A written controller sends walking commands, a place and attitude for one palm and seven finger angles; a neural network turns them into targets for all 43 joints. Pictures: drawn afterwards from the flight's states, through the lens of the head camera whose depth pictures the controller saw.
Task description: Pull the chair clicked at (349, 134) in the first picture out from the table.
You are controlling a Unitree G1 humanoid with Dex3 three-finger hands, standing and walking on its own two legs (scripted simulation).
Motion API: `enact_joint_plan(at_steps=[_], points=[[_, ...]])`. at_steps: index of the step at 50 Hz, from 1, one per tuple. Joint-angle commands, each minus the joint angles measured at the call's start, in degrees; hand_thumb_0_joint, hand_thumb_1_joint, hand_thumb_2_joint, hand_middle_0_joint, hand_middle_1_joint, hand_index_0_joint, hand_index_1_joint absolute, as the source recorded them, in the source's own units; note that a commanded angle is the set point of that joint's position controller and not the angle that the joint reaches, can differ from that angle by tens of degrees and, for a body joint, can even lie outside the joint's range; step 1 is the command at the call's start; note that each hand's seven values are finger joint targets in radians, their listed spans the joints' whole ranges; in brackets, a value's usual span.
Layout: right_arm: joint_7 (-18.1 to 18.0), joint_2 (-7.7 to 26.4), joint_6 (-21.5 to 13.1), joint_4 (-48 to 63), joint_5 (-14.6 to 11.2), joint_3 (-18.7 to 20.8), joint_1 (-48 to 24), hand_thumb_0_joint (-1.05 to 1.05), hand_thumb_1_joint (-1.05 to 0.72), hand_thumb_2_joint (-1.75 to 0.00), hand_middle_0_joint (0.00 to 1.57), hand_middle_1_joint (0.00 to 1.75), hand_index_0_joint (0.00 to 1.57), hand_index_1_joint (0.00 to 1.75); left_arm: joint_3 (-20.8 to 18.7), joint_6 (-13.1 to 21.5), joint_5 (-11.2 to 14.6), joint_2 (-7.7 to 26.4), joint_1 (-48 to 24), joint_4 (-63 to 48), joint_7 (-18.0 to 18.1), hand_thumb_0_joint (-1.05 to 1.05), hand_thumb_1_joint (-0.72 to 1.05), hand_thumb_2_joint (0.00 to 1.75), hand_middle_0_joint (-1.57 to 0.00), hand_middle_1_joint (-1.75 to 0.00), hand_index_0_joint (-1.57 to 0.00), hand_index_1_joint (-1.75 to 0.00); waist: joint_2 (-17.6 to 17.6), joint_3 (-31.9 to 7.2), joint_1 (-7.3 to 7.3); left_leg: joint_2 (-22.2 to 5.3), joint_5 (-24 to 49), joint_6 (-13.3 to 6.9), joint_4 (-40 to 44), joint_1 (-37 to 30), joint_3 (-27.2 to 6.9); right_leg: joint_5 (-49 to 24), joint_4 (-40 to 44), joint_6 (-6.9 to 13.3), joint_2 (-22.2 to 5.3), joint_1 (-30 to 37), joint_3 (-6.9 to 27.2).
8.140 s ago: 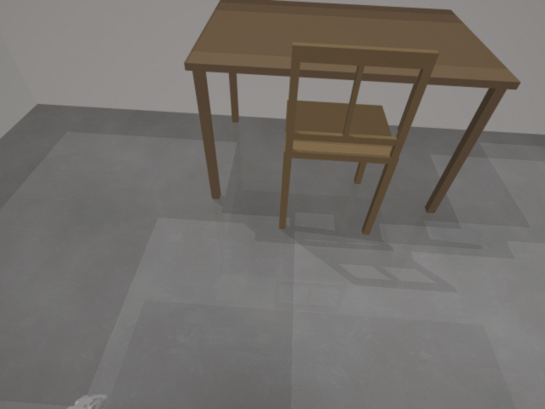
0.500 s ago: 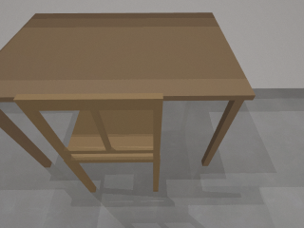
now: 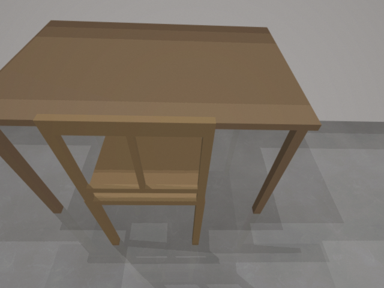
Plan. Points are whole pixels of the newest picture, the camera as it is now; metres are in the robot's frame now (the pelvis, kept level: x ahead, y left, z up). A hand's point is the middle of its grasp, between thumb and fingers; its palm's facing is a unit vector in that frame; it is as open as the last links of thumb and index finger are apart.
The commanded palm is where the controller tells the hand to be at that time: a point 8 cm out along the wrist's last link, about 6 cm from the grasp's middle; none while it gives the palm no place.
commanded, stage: come to a stop and stand still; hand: left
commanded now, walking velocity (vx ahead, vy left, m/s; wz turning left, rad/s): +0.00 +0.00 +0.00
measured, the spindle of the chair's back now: (137, 163) +0.46 +0.19 -0.08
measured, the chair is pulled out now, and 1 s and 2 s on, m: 0.00 0.00 0.00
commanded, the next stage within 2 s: look again from close up in 1.10 s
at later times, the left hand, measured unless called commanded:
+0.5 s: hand out of the picture +0.01 +0.20 -0.17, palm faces -0.01 -0.99 -0.16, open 7.3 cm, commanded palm none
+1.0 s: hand out of the picture +0.03 +0.22 -0.18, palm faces -0.02 -0.99 -0.17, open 7.3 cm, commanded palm none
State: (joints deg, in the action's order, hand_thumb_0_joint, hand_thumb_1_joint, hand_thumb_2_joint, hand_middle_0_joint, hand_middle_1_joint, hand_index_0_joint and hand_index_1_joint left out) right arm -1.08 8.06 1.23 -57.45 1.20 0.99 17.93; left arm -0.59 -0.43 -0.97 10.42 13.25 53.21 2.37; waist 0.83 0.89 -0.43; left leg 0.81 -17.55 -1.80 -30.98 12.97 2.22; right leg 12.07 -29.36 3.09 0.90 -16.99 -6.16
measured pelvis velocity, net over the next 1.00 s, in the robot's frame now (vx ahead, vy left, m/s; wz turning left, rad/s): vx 0.03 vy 0.06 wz -0.05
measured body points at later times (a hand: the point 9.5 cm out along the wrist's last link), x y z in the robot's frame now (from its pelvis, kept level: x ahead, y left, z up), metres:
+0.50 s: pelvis +0.01 +0.04 +0.00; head +0.03 +0.05 +0.45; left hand +0.01 +0.25 -0.16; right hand +0.01 -0.19 -0.15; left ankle -0.01 +0.10 -0.73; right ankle +0.04 -0.08 -0.73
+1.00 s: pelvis +0.03 +0.06 +0.00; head +0.04 +0.07 +0.45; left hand +0.03 +0.28 -0.16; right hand +0.01 -0.14 -0.16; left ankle -0.01 +0.10 -0.73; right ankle +0.04 -0.08 -0.73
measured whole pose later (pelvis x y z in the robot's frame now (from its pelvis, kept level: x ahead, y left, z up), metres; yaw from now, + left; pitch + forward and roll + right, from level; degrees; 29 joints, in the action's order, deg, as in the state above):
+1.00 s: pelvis +0.03 +0.06 +0.00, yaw -3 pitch -2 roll -1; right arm -2.3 6.6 -0.7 -65.6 0.3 -0.7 16.5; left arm 0.5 -0.2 -0.7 7.6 17.1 63.1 3.0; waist 0.6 2.9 0.1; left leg 5.2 -16.9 -6.8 -22.9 4.7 6.4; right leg 12.5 -26.7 -2.1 -2.6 -12.1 -1.2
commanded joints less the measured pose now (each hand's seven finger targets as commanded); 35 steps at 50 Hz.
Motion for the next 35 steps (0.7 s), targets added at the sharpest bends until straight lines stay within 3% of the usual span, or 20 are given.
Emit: enact_joint_plan(at_steps=[1,5,8,18,29,35], points=[[-0.5,6.43,-2.18,2.91,0.07,0.94,-0.24,0.0,-0.9,-0.9,0.2,0.3,0.2,0.3,-0.92,1.39,0.43,5.03,3.9,-1.24,0.39,0.0,0.9,0.9,-0.2,-0.3,-0.2,-0.3,-2.16,-1.09,1.24,-7.05,5.95,-1.57,9.52,4.45,-7.89,-3.43,4.53,-1.13,-6.36,6.64,7.59],[-0.48,6.11,-1.89,1.44,0.09,0.74,0.48,0.0,-0.9,-0.9,0.2,0.3,0.2,0.3,-0.62,1.16,0.31,4.41,3.72,-0.66,0.43,0.0,0.9,0.9,-0.2,-0.3,-0.2,-0.3,0.24,2.49,0.6,-6.53,0.33,-1.59,11.06,4.58,-7.43,1.19,6.38,-1.03,-6.49,2.98,8.79],[-0.43,5.87,-1.83,0.31,0.03,0.54,0.59,0.0,-0.9,-0.9,0.2,0.3,0.2,0.3,-0.43,1.16,0.26,4.25,4.47,0.29,0.43,0.0,0.9,0.9,-0.2,-0.3,-0.2,-0.3,-0.89,3.2,0.54,-6.59,-0.63,-1.74,12.09,3.83,-7.44,1.6,6.9,-1.06,-6.34,2.23,8.97],[-0.62,5.83,-2.51,-2.39,-0.46,0.12,0.39,0.0,-0.9,-0.9,0.2,0.3,0.2,0.3,0.23,1.65,0.39,3.54,7.24,3.65,0.46,0.0,0.9,0.9,-0.2,-0.3,-0.2,-0.3,-1.17,0.12,0.5,-6.91,7.75,-1.89,11.51,-1.03,-6.29,-6.22,5.57,-1.41,-6.96,4.39,8.85],[-0.96,5.34,-2.7,-4.88,-0.65,-0.28,0.06,0.0,-0.9,-0.9,0.2,0.3,0.2,0.3,0.61,1.48,0.31,2.09,8.34,6.7,0.64,0.0,0.9,0.9,-0.2,-0.3,-0.2,-0.3,-0.57,3.29,0.48,-7.13,9.7,-1.68,12.94,-2.04,-6.52,-6.73,5.7,-1.77,-7.02,3.57,8.86],[-1.21,5.44,-2.84,-5.63,-0.68,-0.45,0.76,0.0,-0.9,-0.9,0.2,0.3,0.2,0.3,0.61,1.21,0.31,1.55,8.4,7.82,0.72,0.0,0.9,0.9,-0.2,-0.3,-0.2,-0.3,-2.3,3.73,0.6,-7.71,13.57,-1.44,14.12,-2.92,-7.13,-6.55,4.92,-2.26,-6.66,4.09,7.76]])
